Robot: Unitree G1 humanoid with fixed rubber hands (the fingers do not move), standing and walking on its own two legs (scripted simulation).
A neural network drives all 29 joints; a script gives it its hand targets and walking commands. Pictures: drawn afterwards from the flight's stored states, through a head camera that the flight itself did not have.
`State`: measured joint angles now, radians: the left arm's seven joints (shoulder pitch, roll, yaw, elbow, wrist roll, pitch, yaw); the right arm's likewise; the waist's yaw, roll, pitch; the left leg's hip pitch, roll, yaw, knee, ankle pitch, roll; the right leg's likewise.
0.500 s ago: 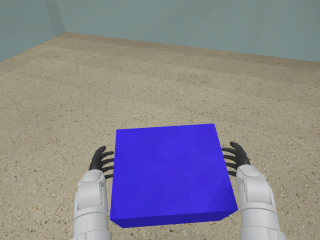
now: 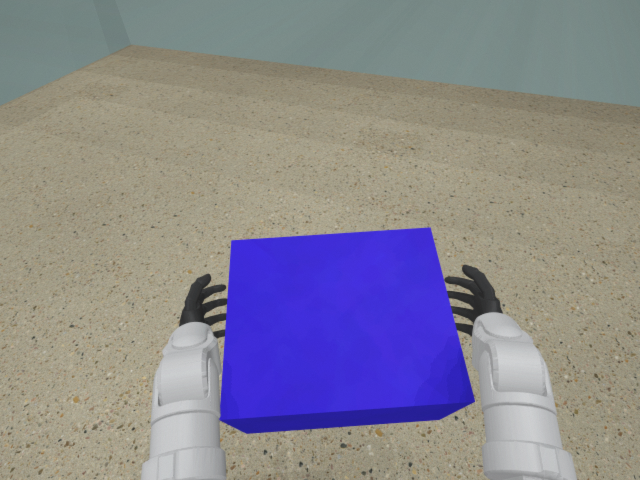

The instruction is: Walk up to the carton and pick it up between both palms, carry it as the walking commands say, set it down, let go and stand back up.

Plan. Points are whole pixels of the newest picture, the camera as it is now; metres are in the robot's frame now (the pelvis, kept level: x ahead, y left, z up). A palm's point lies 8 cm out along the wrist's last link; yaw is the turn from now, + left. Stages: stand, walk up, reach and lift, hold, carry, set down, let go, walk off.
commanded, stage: carry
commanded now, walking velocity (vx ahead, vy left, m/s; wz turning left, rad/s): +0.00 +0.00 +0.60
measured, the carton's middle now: (337, 331) +0.34 +0.00 -0.02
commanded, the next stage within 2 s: none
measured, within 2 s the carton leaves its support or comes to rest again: neither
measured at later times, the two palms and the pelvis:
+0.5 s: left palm (137, 310) +0.30 +0.24 +0.11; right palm (428, 250) +0.37 -0.12 +0.11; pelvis -0.05 +0.00 -0.02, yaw +13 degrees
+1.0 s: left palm (19, 427) +0.17 +0.33 +0.08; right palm (325, 278) +0.36 +0.01 +0.07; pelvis -0.07 -0.02 -0.01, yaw +31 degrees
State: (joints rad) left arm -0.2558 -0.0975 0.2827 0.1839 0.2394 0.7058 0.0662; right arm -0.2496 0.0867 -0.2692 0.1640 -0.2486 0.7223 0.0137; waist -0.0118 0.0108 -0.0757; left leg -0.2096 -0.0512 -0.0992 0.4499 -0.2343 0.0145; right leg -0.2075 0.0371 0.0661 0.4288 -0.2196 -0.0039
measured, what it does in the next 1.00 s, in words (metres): steps on the spot, turning left: right foot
